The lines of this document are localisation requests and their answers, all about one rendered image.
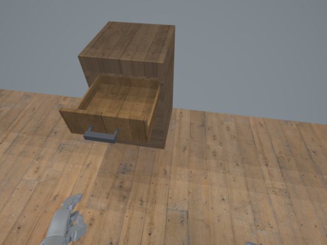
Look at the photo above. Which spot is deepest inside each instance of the handle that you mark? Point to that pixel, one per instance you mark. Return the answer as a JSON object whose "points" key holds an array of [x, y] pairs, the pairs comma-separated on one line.
{"points": [[101, 137]]}

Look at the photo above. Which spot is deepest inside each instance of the drawer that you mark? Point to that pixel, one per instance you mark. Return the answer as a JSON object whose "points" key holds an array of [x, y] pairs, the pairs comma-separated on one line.
{"points": [[111, 102]]}

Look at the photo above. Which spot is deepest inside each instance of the cabinet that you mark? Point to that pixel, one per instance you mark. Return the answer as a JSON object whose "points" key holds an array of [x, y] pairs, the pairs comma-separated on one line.
{"points": [[136, 50]]}

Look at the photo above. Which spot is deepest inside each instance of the robot left hand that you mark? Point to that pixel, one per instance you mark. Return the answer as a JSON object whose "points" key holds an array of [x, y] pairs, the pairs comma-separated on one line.
{"points": [[61, 223]]}

